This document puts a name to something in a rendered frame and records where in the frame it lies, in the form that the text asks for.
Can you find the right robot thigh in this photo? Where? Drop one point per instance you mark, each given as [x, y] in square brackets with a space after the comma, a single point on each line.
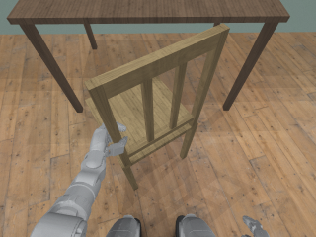
[194, 227]

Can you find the left robot hand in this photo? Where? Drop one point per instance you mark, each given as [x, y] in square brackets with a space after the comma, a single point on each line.
[101, 139]

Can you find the robot left upper arm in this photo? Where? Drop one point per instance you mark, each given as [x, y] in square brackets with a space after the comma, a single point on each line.
[61, 225]

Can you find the robot right shin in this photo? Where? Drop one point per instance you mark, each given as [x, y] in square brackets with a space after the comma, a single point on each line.
[189, 215]

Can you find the right robot hand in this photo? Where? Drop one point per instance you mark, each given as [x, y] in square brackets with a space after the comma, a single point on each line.
[255, 227]

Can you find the left robot forearm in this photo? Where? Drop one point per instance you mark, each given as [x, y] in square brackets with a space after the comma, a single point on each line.
[82, 192]

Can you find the chair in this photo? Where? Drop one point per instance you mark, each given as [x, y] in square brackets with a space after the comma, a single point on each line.
[136, 97]

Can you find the table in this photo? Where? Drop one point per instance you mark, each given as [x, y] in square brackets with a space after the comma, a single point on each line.
[28, 13]

